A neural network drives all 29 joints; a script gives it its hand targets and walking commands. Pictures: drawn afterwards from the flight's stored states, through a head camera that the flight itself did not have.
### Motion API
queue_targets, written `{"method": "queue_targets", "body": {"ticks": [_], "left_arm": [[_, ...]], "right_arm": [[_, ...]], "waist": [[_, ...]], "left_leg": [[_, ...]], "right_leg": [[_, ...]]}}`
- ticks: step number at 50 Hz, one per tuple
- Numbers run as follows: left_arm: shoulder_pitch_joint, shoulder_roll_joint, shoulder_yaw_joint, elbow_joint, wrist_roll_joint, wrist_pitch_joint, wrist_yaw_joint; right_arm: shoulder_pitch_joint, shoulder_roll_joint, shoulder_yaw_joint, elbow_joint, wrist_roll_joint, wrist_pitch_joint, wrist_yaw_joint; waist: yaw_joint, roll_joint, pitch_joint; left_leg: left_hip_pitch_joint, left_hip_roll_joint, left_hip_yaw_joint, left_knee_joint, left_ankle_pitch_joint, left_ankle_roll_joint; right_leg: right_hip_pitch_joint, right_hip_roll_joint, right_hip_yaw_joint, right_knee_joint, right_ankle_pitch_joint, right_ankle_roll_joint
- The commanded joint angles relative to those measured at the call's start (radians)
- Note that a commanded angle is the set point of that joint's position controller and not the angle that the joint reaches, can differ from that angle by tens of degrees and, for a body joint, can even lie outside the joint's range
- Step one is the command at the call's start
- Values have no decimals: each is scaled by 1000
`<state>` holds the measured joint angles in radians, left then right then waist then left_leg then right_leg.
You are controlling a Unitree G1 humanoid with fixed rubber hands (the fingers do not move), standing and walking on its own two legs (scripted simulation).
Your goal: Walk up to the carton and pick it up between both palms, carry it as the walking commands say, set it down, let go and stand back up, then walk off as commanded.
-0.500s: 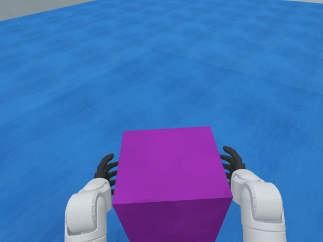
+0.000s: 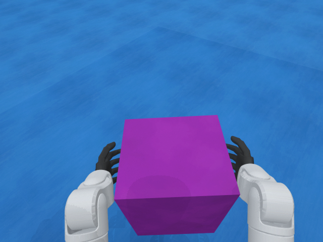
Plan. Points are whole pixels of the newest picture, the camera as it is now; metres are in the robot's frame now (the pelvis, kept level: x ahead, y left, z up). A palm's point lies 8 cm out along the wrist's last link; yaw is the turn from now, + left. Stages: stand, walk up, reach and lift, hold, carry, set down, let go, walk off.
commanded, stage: carry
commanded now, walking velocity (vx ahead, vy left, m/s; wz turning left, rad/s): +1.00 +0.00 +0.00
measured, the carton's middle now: (173, 181) +0.28 +0.00 +0.01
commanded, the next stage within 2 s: none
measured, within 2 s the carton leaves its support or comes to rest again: neither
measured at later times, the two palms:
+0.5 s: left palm (135, 80) +0.64 +0.14 +0.06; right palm (218, 73) +0.66 -0.16 +0.07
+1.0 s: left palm (155, 28) +1.12 +0.09 +0.05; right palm (212, 27) +1.11 -0.21 +0.05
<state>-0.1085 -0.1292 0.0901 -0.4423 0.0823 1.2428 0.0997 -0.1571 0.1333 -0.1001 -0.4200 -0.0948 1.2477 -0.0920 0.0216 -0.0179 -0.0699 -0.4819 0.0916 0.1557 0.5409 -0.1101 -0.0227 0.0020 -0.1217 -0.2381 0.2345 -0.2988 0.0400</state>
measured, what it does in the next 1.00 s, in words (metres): walks ahead: left foot, then right foot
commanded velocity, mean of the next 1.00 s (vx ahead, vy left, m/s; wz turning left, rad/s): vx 1.00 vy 0.00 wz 0.00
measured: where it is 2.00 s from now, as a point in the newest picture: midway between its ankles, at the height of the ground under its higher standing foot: (187, 78)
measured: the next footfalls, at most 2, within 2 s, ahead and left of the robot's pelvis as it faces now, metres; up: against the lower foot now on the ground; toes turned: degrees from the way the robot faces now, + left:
left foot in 0.08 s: +0.17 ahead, +0.14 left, +0.00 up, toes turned +10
right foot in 0.48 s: +0.56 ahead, -0.13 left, +0.00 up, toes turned -12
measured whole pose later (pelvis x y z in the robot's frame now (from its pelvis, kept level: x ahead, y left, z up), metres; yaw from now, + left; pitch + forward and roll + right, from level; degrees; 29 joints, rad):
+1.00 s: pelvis +0.86 -0.04 -0.04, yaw -2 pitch +0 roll +6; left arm -0.09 -0.13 0.13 -0.40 0.09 1.24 0.08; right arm -0.15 0.13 -0.07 -0.36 -0.10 1.24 -0.11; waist -0.05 -0.05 -0.06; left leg -0.43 -0.04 0.28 0.51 -0.12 0.07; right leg 0.18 -0.14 -0.13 0.71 -0.39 0.01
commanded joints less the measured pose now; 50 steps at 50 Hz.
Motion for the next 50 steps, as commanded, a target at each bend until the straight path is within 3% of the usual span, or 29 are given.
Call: {"method": "queue_targets", "body": {"ticks": [1, 3, 4, 5, 6, 7, 8, 9, 12, 15, 19, 22, 23, 24, 25, 26, 27, 28, 29, 30, 32, 34, 38, 42, 46, 47, 48, 49, 50], "left_arm": [[-456, -815, -696, -88, -420, 7, -272], [-446, -816, -697, -74, -423, 13, -273], [-449, -815, -698, -62, -422, 16, -276], [-433, -826, -704, -40, -414, 21, -282], [-441, -833, -700, -29, -414, 16, -291], [-465, -846, -706, -17, -425, 7, -296], [-500, -880, -711, -48, -434, -6, -298], [-525, -909, -722, -77, -432, -16, -295], [-491, -920, -714, -81, -395, -37, -273], [-443, -886, -710, -72, -369, -38, -254], [-443, -847, -715, -62, -360, -20, -245], [-459, -809, -714, -69, -360, -4, -242], [-454, -801, -714, -61, -361, 1, -244], [-443, -802, -714, -53, -366, 4, -248], [-424, -799, -715, -51, -369, 4, -256], [-462, -790, -727, -12, -386, -3, -266], [-450, -834, -732, -4, -391, -10, -268], [-522, -872, -757, -77, -425, -20, -271], [-539, -903, -761, -88, -438, -22, -272], [-524, -920, -747, -88, -441, -24, -274], [-489, -921, -719, -60, -444, -29, -285], [-468, -901, -706, -57, -446, -31, -294], [-452, -843, -693, -68, -439, -21, -299], [-426, -772, -663, -50, -421, -1, -297], [-406, -739, -637, -48, -398, 6, -290], [-404, -750, -634, -47, -390, 5, -288], [-420, -774, -642, -46, -387, 2, -285], [-452, -791, -644, -50, -375, -2, -278], [-461, -815, -653, -83, -366, 8, -276]], "right_arm": [[-413, 863, 680, -12, 368, 2, 234], [-373, 868, 668, 25, 363, 5, 236], [-337, 871, 667, 34, 365, 4, 236], [-333, 876, 682, 47, 372, 2, 235], [-350, 906, 704, 42, 384, -9, 240], [-380, 917, 720, 6, 391, -16, 242], [-398, 932, 709, -5, 387, -21, 244], [-439, 946, 708, -30, 393, -27, 249], [-452, 966, 703, -46, 412, -36, 263], [-414, 932, 701, -38, 421, -32, 270], [-389, 869, 689, -40, 413, -21, 269], [-387, 827, 681, -53, 401, -5, 267], [-384, 817, 678, -52, 392, 1, 266], [-378, 812, 676, -49, 380, 5, 263], [-384, 805, 675, -39, 363, 7, 261], [-400, 815, 700, -35, 352, 10, 254], [-409, 835, 708, -19, 352, 1, 251], [-422, 862, 706, -24, 359, -12, 251], [-421, 884, 694, -11, 354, -21, 249], [-411, 902, 685, -12, 347, -28, 246], [-393, 923, 692, -37, 338, -42, 237], [-369, 927, 694, -35, 327, -49, 228], [-358, 905, 701, -19, 318, -43, 216], [-344, 865, 709, 3, 329, -18, 212], [-385, 844, 719, 3, 361, -9, 219], [-398, 842, 722, -4, 375, -9, 223], [-425, 852, 723, -25, 389, -10, 230], [-467, 868, 728, -51, 412, -6, 238], [-466, 890, 750, -15, 422, -9, 238]], "waist": [[-1, -186, -150], [-34, -146, -246], [-80, -33, -307], [-64, 236, -324], [-40, 325, -265], [-32, 153, -238], [-35, 54, -216], [-33, 29, -189], [-26, 118, -163], [-23, 117, -90], [-23, 201, -71], [-9, 256, -151], [1, 249, -189], [24, 186, -248], [66, 19, -270], [36, -370, -352], [34, -277, -282], [25, -116, -283], [18, -9, -297], [16, -6, -277], [11, -86, -263], [10, -114, -199], [6, -122, -86], [-1, -145, -13], [-16, -260, -133], [-33, -279, -184], [-67, -241, -239], [-89, -92, -279], [-58, 333, -364]], "left_leg": [[128, -75, 103, -66, -4, 20], [415, -126, 145, -146, -32, 45], [686, -37, -27, -150, -153, 64], [848, 219, -493, -264, -348, 138], [851, 349, -702, -363, -232, 235], [798, 354, -618, -333, -155, 237], [717, 326, -517, -335, -105, 217], [652, 297, -424, -379, -143, 181], [606, 216, -223, -457, -142, 145], [578, 159, -83, -491, 2, 139], [607, 144, 14, -514, 265, 114], [686, 150, 49, -322, 682, 84], [675, 143, 64, -176, 746, 80], [579, 105, 96, 81, 729, 65], [319, 70, 78, 390, 569, 48], [-54, -70, -1, 746, -6, 10], [-164, -96, -144, 901, -263, 37], [-190, -15, -185, 893, -215, 72], [-174, 43, -189, 802, -142, 84], [-167, 72, -180, 709, -117, 84], [-137, 90, -161, 602, -51, 66], [-194, 87, -121, 506, -7, 44], [-221, 34, -30, 286, 128, 5], [-73, -55, 89, 57, 189, 17], [219, -200, 178, -30, 120, 40], [330, -215, 170, -60, 51, 53], [498, -215, 181, -160, -7, 58], [709, -88, -7, -110, -278, 36], [930, 258, -670, -298, -436, 235]], "right_leg": [[81, -175, 67, 17, 462, -79], [-2, -116, -4, 324, 621, -34], [-249, -80, -2, 647, 496, -6], [-594, 39, 29, 939, 105, 13], [-838, 64, 150, 1101, -208, -15], [-850, -35, 242, 1160, -165, -43], [-835, -86, 270, 1124, -93, -46], [-808, -123, 273, 1027, -26, -38], [-724, -94, 181, 802, 100, -13], [-669, -55, 81, 519, 172, -4], [-516, 7, 0, 317, 330, -30], [-355, 75, -34, 317, 273, -50], [-251, 113, -59, 299, 216, -49], [-53, 149, -73, 251, 147, -59], [156, 65, 64, 208, -24, -87], [369, -242, 627, 37, -385, -207], [275, -282, 763, -74, -114, -210], [231, -288, 627, -18, 62, -195], [187, -270, 520, 23, 158, -182], [136, -259, 451, 22, 161, -160], [83, -231, 364, -37, 34, -143], [89, -230, 309, -104, 29, -145], [122, -160, 138, -148, 258, -131], [105, -76, 7, -159, 503, -96], [203, -72, -12, 107, 1190, -58], [202, -80, -6, 272, 1290, -59], [129, -58, -35, 540, 1222, -58], [-140, -23, 13, 834, 867, -53], [-541, 165, 154, 1239, 164, -14]]}}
